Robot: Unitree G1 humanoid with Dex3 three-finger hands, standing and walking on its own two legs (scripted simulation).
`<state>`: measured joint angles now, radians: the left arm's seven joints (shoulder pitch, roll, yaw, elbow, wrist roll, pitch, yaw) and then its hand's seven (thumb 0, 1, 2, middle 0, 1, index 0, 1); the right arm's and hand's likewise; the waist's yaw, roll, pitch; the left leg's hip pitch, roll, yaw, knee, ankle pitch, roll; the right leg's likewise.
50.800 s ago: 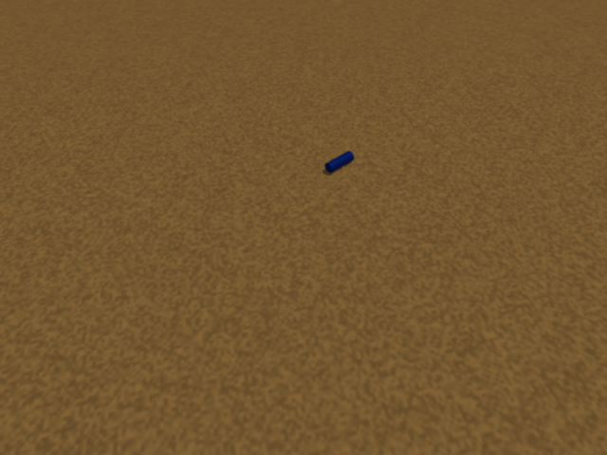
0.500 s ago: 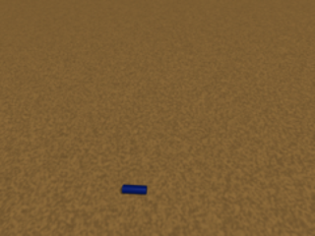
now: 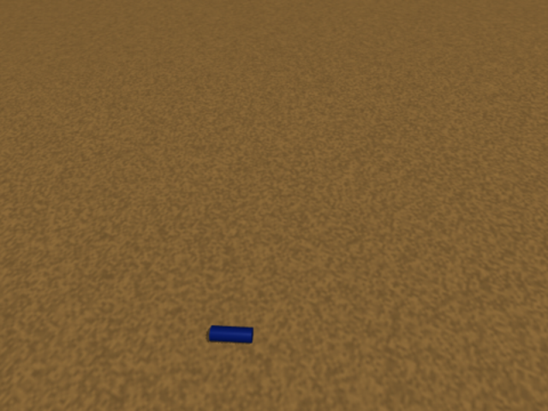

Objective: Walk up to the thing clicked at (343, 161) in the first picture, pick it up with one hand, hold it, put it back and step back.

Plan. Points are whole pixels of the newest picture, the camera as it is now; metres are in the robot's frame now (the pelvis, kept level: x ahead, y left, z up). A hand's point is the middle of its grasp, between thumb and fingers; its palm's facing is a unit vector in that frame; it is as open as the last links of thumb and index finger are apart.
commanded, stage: stand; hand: left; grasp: from above
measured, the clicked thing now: (231, 334) +0.50 +0.19 -0.76
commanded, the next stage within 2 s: step back in 0.64 s
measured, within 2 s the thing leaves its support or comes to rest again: neither
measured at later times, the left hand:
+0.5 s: hand out of the picture +0.06 +0.24 -0.16, palm faces -0.01 -0.94 -0.34, open 7.4 cm
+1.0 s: hand out of the picture +0.09 +0.31 -0.18, palm faces -0.01 -0.93 -0.37, open 7.4 cm
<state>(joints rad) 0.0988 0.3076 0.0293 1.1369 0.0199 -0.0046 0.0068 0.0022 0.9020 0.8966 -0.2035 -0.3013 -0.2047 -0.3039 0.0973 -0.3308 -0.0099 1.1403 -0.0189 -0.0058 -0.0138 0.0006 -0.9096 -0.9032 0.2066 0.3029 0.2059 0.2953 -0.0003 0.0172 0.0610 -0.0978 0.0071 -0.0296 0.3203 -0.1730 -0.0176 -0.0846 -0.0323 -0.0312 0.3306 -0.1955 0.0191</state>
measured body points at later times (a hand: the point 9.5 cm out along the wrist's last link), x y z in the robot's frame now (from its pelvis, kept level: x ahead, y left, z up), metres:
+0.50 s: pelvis -0.01 -0.01 +0.00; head +0.00 -0.01 +0.45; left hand +0.06 +0.29 -0.13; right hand +0.05 -0.30 -0.14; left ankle +0.00 +0.13 -0.75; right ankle -0.01 -0.13 -0.75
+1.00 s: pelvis -0.06 +0.05 -0.02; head +0.01 +0.07 +0.42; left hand +0.09 +0.36 -0.16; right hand +0.00 -0.28 -0.13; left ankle -0.06 +0.13 -0.75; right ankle -0.03 -0.11 -0.72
